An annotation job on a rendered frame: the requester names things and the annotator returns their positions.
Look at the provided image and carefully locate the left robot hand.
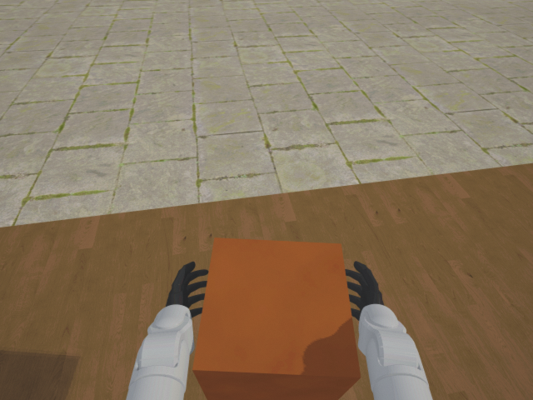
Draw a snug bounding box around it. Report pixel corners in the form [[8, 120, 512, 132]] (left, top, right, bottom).
[[166, 262, 208, 318]]

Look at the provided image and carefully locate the robot right forearm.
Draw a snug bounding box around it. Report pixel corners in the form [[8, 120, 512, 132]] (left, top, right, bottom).
[[358, 304, 433, 400]]

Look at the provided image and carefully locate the robot left forearm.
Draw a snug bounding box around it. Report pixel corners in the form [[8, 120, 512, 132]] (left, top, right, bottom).
[[126, 304, 195, 400]]

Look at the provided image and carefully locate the carton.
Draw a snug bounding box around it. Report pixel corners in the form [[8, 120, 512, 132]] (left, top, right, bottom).
[[192, 237, 361, 400]]

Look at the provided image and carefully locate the right robot hand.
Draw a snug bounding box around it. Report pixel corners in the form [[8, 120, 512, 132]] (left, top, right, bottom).
[[345, 261, 384, 321]]

